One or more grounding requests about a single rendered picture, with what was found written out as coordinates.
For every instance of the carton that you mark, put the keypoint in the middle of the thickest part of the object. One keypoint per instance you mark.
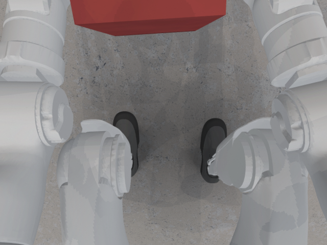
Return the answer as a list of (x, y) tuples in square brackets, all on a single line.
[(137, 17)]

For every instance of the left robot shin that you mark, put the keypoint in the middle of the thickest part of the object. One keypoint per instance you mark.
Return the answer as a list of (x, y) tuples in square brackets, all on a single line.
[(89, 125)]

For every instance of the robot left upper arm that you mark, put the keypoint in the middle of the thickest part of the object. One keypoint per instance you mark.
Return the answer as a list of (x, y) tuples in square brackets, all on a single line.
[(34, 118)]

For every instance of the robot right forearm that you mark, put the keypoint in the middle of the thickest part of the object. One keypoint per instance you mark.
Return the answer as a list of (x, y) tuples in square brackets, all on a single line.
[(294, 37)]

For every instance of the robot left forearm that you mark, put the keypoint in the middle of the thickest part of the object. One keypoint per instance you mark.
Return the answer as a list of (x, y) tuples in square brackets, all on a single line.
[(32, 41)]

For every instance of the right robot thigh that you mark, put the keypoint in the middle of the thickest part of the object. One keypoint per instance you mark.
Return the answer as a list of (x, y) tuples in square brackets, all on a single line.
[(275, 211)]

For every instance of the robot right upper arm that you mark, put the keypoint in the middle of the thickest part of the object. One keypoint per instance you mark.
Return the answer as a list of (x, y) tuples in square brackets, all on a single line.
[(299, 123)]

